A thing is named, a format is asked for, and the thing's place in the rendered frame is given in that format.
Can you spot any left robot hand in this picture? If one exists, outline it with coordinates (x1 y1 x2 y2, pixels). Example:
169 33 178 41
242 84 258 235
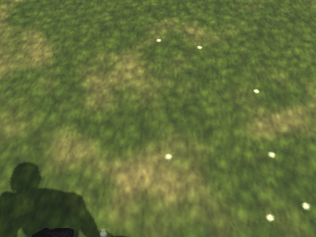
32 227 74 237

